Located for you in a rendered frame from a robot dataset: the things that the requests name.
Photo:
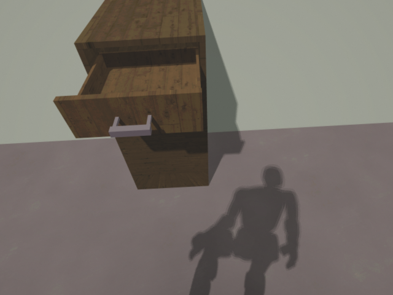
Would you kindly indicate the handle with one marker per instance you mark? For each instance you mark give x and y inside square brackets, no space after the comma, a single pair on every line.
[130,130]

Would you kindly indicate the cabinet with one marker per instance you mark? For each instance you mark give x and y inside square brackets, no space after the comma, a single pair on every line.
[162,160]

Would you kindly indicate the drawer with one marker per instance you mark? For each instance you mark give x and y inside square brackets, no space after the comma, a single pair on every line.
[131,85]

